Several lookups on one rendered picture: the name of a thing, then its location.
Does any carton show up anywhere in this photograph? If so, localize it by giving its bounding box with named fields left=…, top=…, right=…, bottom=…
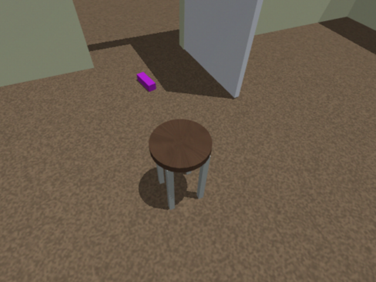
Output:
left=137, top=72, right=156, bottom=92

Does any stool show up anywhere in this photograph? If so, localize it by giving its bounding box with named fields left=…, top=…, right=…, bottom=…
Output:
left=149, top=119, right=212, bottom=210

